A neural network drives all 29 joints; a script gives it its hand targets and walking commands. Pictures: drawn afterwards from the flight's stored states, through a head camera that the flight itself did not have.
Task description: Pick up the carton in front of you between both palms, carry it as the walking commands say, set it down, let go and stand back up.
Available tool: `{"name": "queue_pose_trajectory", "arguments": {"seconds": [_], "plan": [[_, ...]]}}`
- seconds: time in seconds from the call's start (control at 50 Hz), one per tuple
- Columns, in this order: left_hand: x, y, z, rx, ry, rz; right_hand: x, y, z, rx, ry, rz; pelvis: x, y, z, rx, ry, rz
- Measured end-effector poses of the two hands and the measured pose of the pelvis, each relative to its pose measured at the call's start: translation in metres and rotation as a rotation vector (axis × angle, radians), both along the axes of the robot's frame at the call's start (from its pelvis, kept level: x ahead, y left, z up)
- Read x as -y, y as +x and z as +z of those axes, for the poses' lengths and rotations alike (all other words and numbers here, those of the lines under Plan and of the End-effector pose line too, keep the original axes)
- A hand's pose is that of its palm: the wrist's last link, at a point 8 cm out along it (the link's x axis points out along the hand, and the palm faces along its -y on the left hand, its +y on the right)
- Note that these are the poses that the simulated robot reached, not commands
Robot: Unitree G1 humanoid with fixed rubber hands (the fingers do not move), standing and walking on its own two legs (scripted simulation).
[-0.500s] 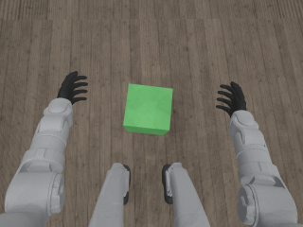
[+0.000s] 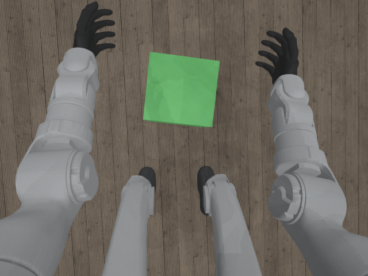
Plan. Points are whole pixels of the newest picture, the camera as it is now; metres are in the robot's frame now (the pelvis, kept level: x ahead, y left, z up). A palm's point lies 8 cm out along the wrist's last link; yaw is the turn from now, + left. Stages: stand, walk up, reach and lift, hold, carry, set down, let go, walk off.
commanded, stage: reach and lift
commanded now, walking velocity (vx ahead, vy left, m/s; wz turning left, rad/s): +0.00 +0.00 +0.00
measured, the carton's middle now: (179, 95) +0.48 -0.01 -0.49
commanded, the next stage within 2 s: none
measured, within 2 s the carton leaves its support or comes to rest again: leaves its support in 1.54 s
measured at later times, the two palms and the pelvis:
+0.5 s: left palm (117, 82) +0.50 +0.17 -0.36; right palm (245, 96) +0.46 -0.21 -0.36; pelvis -0.05 +0.00 -0.21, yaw -2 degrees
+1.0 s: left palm (124, 84) +0.51 +0.17 -0.42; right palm (232, 95) +0.47 -0.18 -0.42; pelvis -0.04 +0.00 -0.25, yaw -2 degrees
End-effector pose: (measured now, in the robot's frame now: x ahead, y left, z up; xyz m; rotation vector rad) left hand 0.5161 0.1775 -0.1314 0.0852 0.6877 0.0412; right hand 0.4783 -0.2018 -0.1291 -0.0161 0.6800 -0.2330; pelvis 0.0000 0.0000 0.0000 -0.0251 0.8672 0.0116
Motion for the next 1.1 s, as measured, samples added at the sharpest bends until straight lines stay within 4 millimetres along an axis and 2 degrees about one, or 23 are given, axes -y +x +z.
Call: {"name": "queue_pose_trajectory", "arguments": {"seconds": [0.12,0.2,0.26,0.36,0.44,0.54,0.66,0.76,0.9,1.1], "plan": [[0.002,-0.013,-0.077,-0.034,0.002,0.018,0.005,-0.012,-0.074,-0.040,-0.009,-0.005,0.002,0.001,-0.048,-0.077,-0.008,-0.004],[0.002,-0.019,-0.126,-0.019,0.017,0.015,0.009,-0.016,-0.122,-0.028,-0.015,-0.005,0.004,-0.007,-0.088,-0.083,-0.011,-0.011],[0.001,-0.020,-0.155,-0.001,0.023,0.009,0.012,-0.016,-0.150,-0.009,-0.014,-0.005,0.004,-0.017,-0.118,-0.060,-0.010,-0.016],[0.001,-0.017,-0.188,0.020,0.017,0.009,0.012,-0.017,-0.187,-0.002,-0.007,-0.007,0.005,-0.035,-0.163,0.008,-0.007,-0.022],[0.002,-0.015,-0.212,0.001,0.012,0.019,0.010,-0.016,-0.213,-0.020,0.001,-0.007,0.005,-0.048,-0.191,0.061,-0.006,-0.024],[0.005,-0.015,-0.243,-0.025,0.010,0.019,0.003,-0.013,-0.246,-0.043,0.013,0.003,0.004,-0.057,-0.214,0.113,-0.004,-0.025],[0.009,-0.016,-0.283,-0.055,0.004,0.018,-0.003,-0.014,-0.285,-0.086,0.009,0.018,0.003,-0.057,-0.232,0.170,-0.004,-0.023],[0.009,-0.016,-0.300,-0.056,0.010,0.015,-0.004,-0.011,-0.298,-0.080,0.005,0.018,0.002,-0.050,-0.241,0.192,-0.007,-0.025],[0.007,-0.005,-0.294,-0.015,0.007,0.018,-0.012,0.001,-0.294,-0.041,0.012,0.031,0.002,-0.044,-0.249,0.197,-0.010,-0.028],[0.019,-0.014,-0.292,-0.033,-0.007,-0.006,-0.019,-0.008,-0.292,-0.053,0.021,0.029,0.000,-0.049,-0.246,0.189,-0.010,-0.022]]}}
